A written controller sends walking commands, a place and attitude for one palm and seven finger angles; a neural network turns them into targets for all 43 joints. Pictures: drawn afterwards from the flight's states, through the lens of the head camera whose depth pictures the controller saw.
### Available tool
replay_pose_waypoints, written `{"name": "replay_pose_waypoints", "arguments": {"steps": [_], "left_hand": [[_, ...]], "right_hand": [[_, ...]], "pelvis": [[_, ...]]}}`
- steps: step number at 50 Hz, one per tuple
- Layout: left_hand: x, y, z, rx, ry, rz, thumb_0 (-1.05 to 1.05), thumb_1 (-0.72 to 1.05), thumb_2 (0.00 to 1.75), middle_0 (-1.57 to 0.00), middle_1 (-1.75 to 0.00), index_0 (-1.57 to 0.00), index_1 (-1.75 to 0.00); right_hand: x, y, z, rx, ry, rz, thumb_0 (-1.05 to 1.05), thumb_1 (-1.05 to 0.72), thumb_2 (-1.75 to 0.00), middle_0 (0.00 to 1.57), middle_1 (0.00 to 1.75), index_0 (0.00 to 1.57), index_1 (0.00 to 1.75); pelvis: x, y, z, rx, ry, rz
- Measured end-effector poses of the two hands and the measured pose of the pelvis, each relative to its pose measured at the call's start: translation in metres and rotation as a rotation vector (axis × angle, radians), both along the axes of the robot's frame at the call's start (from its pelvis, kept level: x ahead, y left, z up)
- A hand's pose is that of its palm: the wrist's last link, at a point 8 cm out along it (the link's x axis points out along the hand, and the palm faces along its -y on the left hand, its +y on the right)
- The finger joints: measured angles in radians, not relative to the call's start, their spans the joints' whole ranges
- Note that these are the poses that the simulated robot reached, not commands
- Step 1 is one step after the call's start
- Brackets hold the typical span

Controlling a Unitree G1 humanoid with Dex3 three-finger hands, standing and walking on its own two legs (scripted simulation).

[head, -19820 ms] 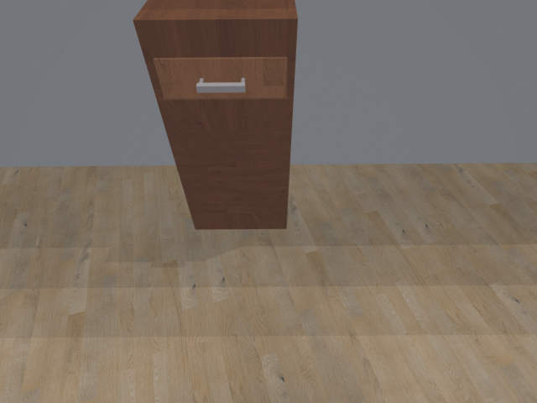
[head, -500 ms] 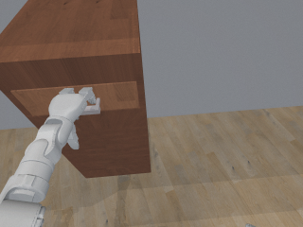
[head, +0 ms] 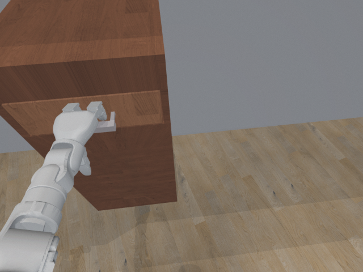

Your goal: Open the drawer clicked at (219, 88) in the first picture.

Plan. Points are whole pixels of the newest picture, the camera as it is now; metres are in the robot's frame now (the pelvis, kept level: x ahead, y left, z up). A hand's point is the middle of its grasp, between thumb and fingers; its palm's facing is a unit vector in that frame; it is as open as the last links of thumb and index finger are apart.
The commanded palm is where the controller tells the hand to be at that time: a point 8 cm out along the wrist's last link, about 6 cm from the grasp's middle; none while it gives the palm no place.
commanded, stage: lower the fingers behind the handle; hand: left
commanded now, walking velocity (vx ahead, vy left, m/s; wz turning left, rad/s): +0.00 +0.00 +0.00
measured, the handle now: (88, 122) +0.48 +0.27 +0.02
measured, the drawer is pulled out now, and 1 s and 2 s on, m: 0.00 0.00 0.00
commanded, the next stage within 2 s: close the thumb around the handle in 1.04 s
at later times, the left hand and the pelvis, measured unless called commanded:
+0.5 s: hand (83, 144) +0.41 +0.27 +0.01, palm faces -0.04 -0.02 -1.00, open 14.0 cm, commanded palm +0.38 +0.26 +0.06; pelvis +0.00 +0.01 -0.01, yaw -1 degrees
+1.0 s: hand (86, 146) +0.41 +0.26 +0.00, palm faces -0.04 -0.01 -1.00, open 13.9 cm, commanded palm +0.39 +0.26 +0.05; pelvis +0.00 +0.01 -0.01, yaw -1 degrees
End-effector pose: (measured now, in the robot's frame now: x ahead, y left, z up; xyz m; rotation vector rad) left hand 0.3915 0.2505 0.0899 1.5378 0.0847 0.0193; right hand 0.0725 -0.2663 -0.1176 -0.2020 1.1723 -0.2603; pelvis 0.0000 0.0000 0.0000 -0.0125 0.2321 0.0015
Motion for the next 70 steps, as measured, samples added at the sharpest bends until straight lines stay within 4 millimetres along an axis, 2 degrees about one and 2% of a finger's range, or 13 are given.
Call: {"name": "replay_pose_waypoints", "arguments": {"steps": [7, 14, 26, 35, 46, 59, 64, 70], "left_hand": [[0.002, 0.011, -0.014, 0.022, -0.028, 0.076, 0.00, -0.48, 0.30, -0.31, -1.20, -0.31, -1.20], [0.001, 0.014, -0.018, 0.029, -0.014, 0.102, -0.01, -0.48, 0.30, -0.28, -1.19, -0.31, -1.20], [0.002, 0.016, -0.028, 0.012, 0.002, 0.080, 0.00, -0.49, 0.30, -0.27, -1.19, -0.28, -1.19], [0.002, 0.013, -0.039, 0.026, -0.017, 0.081, -0.01, -0.49, 0.30, -0.26, -1.19, -0.27, -1.19], [0.004, 0.012, -0.040, 0.025, 0.000, 0.099, 0.00, -0.48, 0.30, -0.26, -1.20, -0.30, -1.20], [0.003, 0.012, -0.040, 0.027, -0.003, 0.095, 0.00, -0.48, 0.30, -0.27, -1.19, -0.30, -1.20], [0.004, 0.011, -0.041, 0.029, -0.006, 0.097, 0.00, -0.41, 0.33, -0.28, -1.20, -0.30, -1.21], [0.005, 0.011, -0.040, 0.031, 0.000, 0.099, 0.00, -0.19, 0.43, -0.30, -1.23, -0.32, -1.23]], "right_hand": [[-0.015, 0.001, -0.006, 0.012, 0.032, -0.022, 0.00, -0.90, -0.90, 0.20, 0.30, 0.21, 0.30], [-0.023, 0.005, -0.007, 0.025, 0.046, -0.042, 0.00, -0.90, -0.90, 0.20, 0.30, 0.21, 0.30], [-0.016, 0.004, -0.005, 0.007, 0.027, -0.027, 0.00, -0.90, -0.90, 0.20, 0.30, 0.21, 0.30], [-0.014, 0.005, -0.012, 0.014, 0.040, -0.014, 0.00, -0.90, -0.90, 0.20, 0.30, 0.21, 0.30], [-0.017, 0.011, -0.015, 0.031, 0.052, -0.024, 0.00, -0.90, -0.90, 0.20, 0.30, 0.21, 0.30], [-0.016, 0.006, -0.014, 0.021, 0.057, -0.022, 0.00, -0.90, -0.90, 0.20, 0.30, 0.21, 0.30], [-0.014, 0.004, -0.014, 0.016, 0.059, -0.015, 0.00, -0.90, -0.90, 0.20, 0.30, 0.21, 0.30], [-0.011, 0.002, -0.013, 0.014, 0.050, -0.016, 0.00, -0.90, -0.90, 0.20, 0.30, 0.21, 0.30]], "pelvis": [[-0.003, 0.003, -0.004, 0.001, 0.032, -0.018], [-0.001, 0.005, -0.004, -0.004, 0.037, -0.019], [-0.001, 0.006, -0.007, -0.007, 0.047, -0.020], [-0.002, 0.007, -0.013, -0.011, 0.074, -0.015], [0.000, 0.007, -0.012, -0.011, 0.068, -0.017], [0.002, 0.005, -0.012, -0.011, 0.070, -0.014], [0.002, 0.004, -0.012, -0.011, 0.071, -0.012], [0.002, 0.003, -0.012, -0.010, 0.072, -0.012]]}}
